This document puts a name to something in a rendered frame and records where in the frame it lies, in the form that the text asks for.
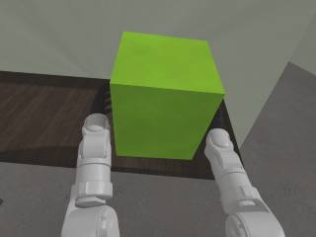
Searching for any table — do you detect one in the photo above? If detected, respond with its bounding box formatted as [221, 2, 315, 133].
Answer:
[0, 70, 245, 206]

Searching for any robot right hand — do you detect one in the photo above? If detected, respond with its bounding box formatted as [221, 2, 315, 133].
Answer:
[207, 106, 224, 132]

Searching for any right robot upper arm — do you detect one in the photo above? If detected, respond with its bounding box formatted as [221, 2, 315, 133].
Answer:
[225, 211, 284, 237]

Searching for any robot right forearm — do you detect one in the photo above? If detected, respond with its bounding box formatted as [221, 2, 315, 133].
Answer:
[204, 128, 285, 237]

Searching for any left robot upper arm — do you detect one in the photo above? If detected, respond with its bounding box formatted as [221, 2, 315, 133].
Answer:
[61, 205, 120, 237]

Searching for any robot left forearm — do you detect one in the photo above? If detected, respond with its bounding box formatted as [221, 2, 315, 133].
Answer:
[60, 113, 113, 237]

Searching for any carton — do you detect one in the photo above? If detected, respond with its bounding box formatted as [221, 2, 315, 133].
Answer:
[110, 31, 225, 160]

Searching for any robot left hand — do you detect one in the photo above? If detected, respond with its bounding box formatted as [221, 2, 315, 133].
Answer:
[90, 82, 113, 115]

